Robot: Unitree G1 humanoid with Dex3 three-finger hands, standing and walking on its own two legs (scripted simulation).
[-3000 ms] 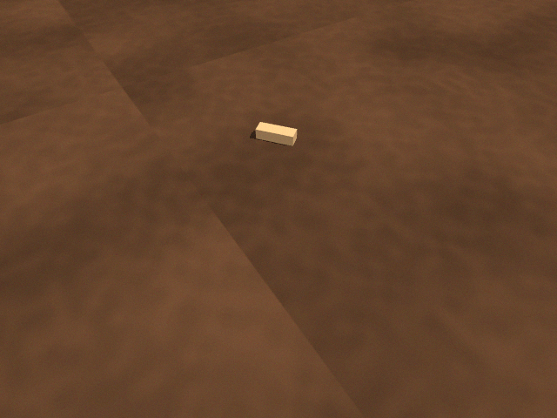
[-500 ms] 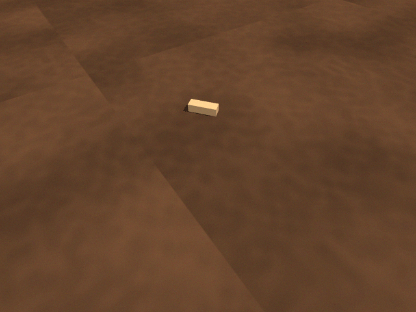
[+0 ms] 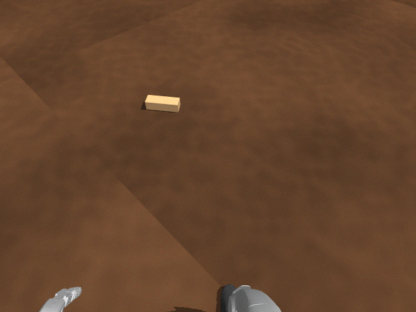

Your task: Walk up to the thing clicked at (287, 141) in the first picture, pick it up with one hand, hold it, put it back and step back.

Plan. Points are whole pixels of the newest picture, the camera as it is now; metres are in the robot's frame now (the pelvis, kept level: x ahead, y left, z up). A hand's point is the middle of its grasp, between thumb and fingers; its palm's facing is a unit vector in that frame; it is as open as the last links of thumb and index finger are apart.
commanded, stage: walk up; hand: left
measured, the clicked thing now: (163, 103) +1.47 +0.25 -0.72
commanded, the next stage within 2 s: none
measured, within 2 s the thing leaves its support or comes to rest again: neither
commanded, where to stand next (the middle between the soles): +1.07 +0.04 m, yaw -10 degrees
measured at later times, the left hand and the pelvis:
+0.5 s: hand (60, 241) +0.30 +0.35 -0.14, palm faces -0.10 -0.92 -0.39, open 7.4 cm; pelvis +0.24 +0.06 +0.00, yaw -5 degrees
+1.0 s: hand (109, 136) +0.61 +0.28 -0.11, palm faces -0.17 -0.90 -0.40, open 7.4 cm; pelvis +0.46 +0.04 +0.00, yaw -9 degrees
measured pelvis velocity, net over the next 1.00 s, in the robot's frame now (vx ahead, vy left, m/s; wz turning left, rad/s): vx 0.46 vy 0.04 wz -0.15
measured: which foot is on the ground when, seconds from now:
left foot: down 0.00-0.04, up 0.06-0.46, down 0.48-0.88, up 0.90-1.00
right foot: up 0.00-0.00, down 0.02-0.48, up 0.50-0.84, down 0.86-1.00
